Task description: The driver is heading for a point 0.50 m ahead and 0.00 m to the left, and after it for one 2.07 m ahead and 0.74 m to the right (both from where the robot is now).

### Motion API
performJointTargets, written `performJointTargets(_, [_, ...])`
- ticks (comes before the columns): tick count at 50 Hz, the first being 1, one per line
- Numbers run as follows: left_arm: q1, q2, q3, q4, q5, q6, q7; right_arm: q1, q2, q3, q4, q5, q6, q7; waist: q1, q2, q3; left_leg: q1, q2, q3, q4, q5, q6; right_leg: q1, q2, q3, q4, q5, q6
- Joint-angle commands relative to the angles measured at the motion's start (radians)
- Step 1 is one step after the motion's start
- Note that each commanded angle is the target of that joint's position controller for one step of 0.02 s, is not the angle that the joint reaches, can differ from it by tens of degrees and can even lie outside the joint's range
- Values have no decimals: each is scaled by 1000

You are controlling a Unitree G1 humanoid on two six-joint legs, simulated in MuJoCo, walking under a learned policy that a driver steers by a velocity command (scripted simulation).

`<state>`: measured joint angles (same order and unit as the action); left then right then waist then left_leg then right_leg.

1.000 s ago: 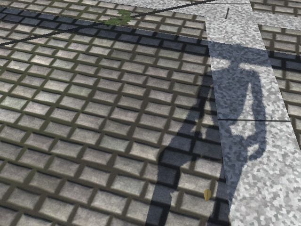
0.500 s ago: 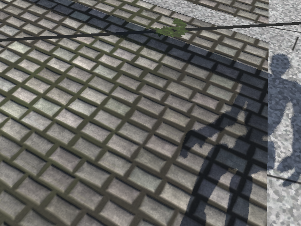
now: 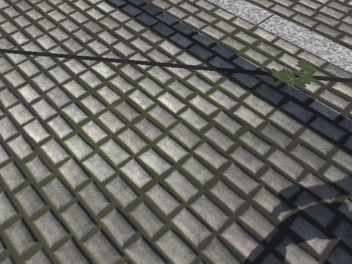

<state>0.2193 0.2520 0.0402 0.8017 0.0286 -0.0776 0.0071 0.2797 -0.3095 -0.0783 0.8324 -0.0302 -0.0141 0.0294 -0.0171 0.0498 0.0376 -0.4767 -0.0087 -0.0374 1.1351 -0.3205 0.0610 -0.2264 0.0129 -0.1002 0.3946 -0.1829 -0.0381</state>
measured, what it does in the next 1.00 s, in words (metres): walks ahead: left foot, then right foot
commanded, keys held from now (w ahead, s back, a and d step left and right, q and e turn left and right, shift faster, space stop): w+q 0.10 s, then w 0.34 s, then w+e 0.56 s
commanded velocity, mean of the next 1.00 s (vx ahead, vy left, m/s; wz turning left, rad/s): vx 0.50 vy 0.00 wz -0.01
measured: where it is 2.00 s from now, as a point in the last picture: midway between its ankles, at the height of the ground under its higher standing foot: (192, 149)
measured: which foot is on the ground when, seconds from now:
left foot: up 0.00-0.30, down 0.32-0.90, up 0.92-1.00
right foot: down 0.00-0.32, up 0.34-0.86, down 0.88-1.00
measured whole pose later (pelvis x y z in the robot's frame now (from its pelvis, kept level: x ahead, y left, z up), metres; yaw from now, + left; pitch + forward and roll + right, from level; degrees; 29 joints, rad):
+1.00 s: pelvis +0.53 +0.05 -0.02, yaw -6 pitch +0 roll +0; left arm 0.20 0.28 0.07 0.83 0.01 -0.02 -0.02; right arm 0.28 -0.23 -0.03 0.87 -0.02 -0.08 0.00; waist -0.01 0.01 0.06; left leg -0.35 0.03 0.03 1.25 -0.35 0.02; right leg -0.34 0.11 -0.06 0.53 -0.17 -0.13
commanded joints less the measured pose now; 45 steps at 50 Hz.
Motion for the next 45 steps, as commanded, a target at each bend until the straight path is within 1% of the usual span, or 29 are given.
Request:
performJointTargets(1, [63,103,27,-21,-12,-31,-5,2,-22,0,-72,-5,13,22,5,-148,-26,-166,68,-27,8,71,-14,121,-284,200,-227,211,-119])
performJointTargets(3, [85,104,29,-8,-11,-32,-6,-70,-17,6,-101,-7,13,31,14,-139,-9,-220,80,-15,-46,133,-25,138,-278,133,-242,248,-122])
performJointTargets(5, [103,104,30,4,-9,-29,-7,-138,-6,14,-128,-4,10,38,25,-137,7,-227,81,10,-149,206,-32,142,-259,65,-248,277,-114])
performJointTargets(8, [136,114,30,25,-9,-30,-10,-237,23,34,-160,-4,0,48,48,-135,27,-135,64,55,-364,292,-19,123,-239,-5,-254,302,-99])
performJointTargets(10, [171,132,33,45,-9,-26,-9,-280,21,40,-172,-8,-2,48,60,-136,39,-88,50,90,-454,265,-2,152,-256,-20,-252,331,-95])
performJointTargets(12, [211,145,34,72,-10,-14,-7,-303,9,40,-180,-15,-4,41,64,-137,45,-63,30,110,-515,200,24,220,-281,-25,-217,418,-94])
performJointTargets(14, [226,168,36,93,-9,1,-4,-262,-6,34,-167,-23,-12,29,36,-151,9,31,-19,138,-566,104,60,281,-290,-47,-91,698,-87])
performJointTargets(15, [229,174,35,100,-11,9,-2,-166,-18,26,-135,-27,-21,23,-10,-146,-48,154,-51,145,-619,103,83,284,-280,-68,45,799,-78])
performJointTargets(16, [226,161,27,98,-16,15,0,-7,-42,12,-76,-36,-32,13,-78,-112,-142,379,-59,132,-672,149,107,200,-248,-103,238,737,-57])
performJointTargets(17, [229,101,7,51,-32,11,-6,141,-127,-11,-49,-56,-38,-4,-129,5,-280,693,169,-143,-683,42,175,-71,-196,-114,542,388,-26])
performJointTargets(18, [280,48,-1,16,-33,11,-20,173,-215,-31,-41,-28,-31,-15,-86,191,-378,864,435,-599,-782,146,287,-371,-22,-61,853,-389,10])
performJointTargets(19, [158,143,29,13,-17,19,-11,154,-194,-30,-41,5,-26,-24,-109,31,-301,795,389,-539,-796,251,263,-454,-52,94,916,-324,-2])
performJointTargets(20, [112,116,23,-4,-28,10,-16,86,-146,-17,-30,11,-31,-29,-70,21,-168,664,343,-373,-809,357,236,-470,-89,112,880,-236,-13])
performJointTargets(21, [115,99,19,7,-28,6,-19,38,-90,-2,-28,9,-38,-26,-30,-6,-102,550,290,-281,-841,417,194,-427,-115,113,801,-185,-16])
performJointTargets(22, [135,92,20,22,-13,16,-21,1,-58,8,-25,15,-44,-26,7,2,-63,465,249,-216,-874,435,165,-376,-128,110,751,-162,-8])
performJointTargets(23, [182,78,18,45,-2,33,-25,-25,-31,17,-25,16,-51,-25,36,18,-59,400,229,-162,-907,422,145,-314,-131,114,724,-144,1])
performJointTargets(24, [198,68,18,57,0,46,-31,-20,-22,20,-21,13,-60,-25,42,18,-61,371,221,-137,-934,422,144,-287,-121,112,721,-130,5])
performJointTargets(25, [193,60,19,57,0,54,-38,-8,-32,17,-9,16,-69,-26,49,17,-49,355,219,-113,-962,413,147,-294,-115,115,715,-108,9])
performJointTargets(27, [126,54,23,40,-2,61,-46,19,-49,12,11,16,-82,-28,41,16,-2,341,218,-64,-1014,362,141,-359,-116,134,679,-31,15])
performJointTargets(30, [28,57,27,15,-5,62,-46,60,-39,16,34,13,-89,-29,18,0,42,377,214,0,-1042,363,123,-456,-104,157,591,77,22])
performJointTargets(34, [-82,36,14,-20,-1,54,-54,79,-34,23,54,14,-96,-35,-3,3,63,422,202,101,-1039,459,95,-448,-85,100,410,202,12])
performJointTargets(37, [-179,27,2,-63,4,50,-63,137,-41,25,86,12,-92,-48,-34,-2,83,510,222,149,-1010,575,81,-444,-72,33,292,200,-15])
performJointTargets(39, [-193,30,1,-80,5,48,-65,150,-56,24,100,8,-86,-56,-30,5,73,578,236,180,-941,745,65,-412,-43,-6,236,136,-47])
performJointTargets(40, [-174,36,4,-80,5,48,-63,143,-69,22,102,6,-83,-59,-15,19,52,603,241,197,-880,909,56,-368,-15,-29,222,89,-67])
performJointTargets(41, [-137,46,8,-73,6,49,-59,136,-85,19,103,5,-78,-63,4,38,20,626,245,212,-801,1076,49,-315,19,-53,221,34,-90])
performJointTargets(42, [-68,61,16,-57,8,48,-54,127,-100,15,102,1,-71,-67,36,50,-24,636,249,226,-679,1196,47,-240,55,-68,215,-23,-116])
performJointTargets(43, [39,85,30,-27,11,43,-50,121,-113,12,97,-1,-62,-67,80,51,-88,607,249,233,-507,1189,45,-115,84,-60,178,-50,-143])
performJointTargets(44, [194,129,52,17,23,36,-41,97,-120,11,80,5,-58,-65,161,12,-168,459,226,247,-262,995,25,120,56,19,101,-27,-189])
performJointTargets(45, [277,255,91,22,28,42,-23,114,-44,29,21,26,-68,-51,165,-173,-277,109,111,268,124,449,-20,419,-214,418,79,-70,-309])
